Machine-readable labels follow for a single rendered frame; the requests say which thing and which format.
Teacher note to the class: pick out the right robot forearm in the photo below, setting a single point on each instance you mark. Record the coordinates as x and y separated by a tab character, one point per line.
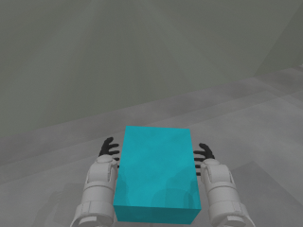
225	207

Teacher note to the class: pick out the right robot hand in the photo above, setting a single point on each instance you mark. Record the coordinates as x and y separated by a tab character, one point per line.
207	154

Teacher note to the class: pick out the left robot forearm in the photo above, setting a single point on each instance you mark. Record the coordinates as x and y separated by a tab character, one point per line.
96	206

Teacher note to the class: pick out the left robot hand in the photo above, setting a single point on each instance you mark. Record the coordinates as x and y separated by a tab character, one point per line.
105	148

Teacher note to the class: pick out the carton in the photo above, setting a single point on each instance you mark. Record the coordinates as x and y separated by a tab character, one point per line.
157	180

